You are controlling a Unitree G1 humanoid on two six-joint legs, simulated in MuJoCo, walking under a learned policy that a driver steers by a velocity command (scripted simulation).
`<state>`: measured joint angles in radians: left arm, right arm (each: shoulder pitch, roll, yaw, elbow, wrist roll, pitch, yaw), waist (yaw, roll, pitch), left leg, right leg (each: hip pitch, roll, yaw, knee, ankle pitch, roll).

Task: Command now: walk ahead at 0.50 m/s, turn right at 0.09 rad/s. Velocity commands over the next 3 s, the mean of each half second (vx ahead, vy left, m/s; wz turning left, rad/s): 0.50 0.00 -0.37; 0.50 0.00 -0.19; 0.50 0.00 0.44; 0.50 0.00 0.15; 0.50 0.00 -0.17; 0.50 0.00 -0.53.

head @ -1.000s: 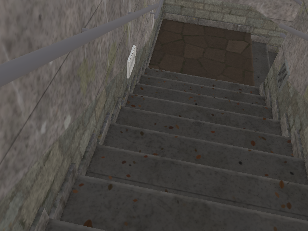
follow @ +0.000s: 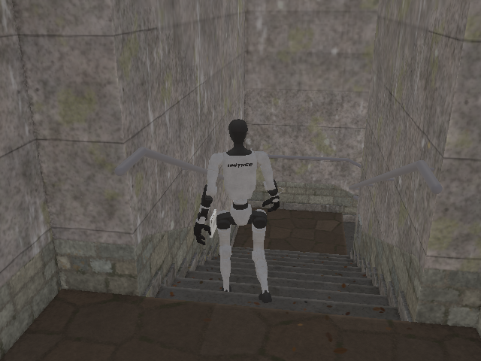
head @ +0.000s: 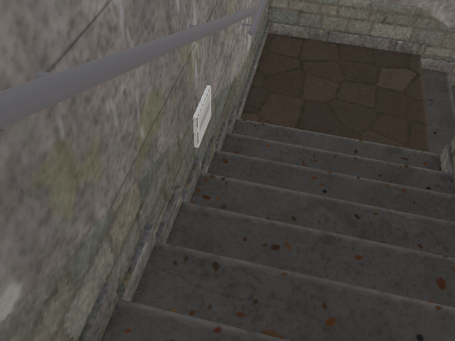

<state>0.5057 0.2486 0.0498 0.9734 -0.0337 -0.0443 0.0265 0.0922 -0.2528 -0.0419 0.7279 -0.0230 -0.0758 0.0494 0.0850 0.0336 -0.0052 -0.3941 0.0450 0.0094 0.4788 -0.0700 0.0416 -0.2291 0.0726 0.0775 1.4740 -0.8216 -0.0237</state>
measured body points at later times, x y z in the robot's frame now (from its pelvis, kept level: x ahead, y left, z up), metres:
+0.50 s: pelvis +0.26 -0.06 -0.10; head +0.28 -0.08 +0.35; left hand +0.52 +0.12 -0.19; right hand +0.14 -0.30 -0.25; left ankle +0.09 +0.10 -0.74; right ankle +0.39 -0.20 -0.82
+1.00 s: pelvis +0.54 -0.14 -0.22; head +0.54 -0.15 +0.23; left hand +0.62 +0.10 -0.35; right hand +0.63 -0.43 -0.32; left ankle +0.74 -0.06 -0.93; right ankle +0.37 -0.20 -0.89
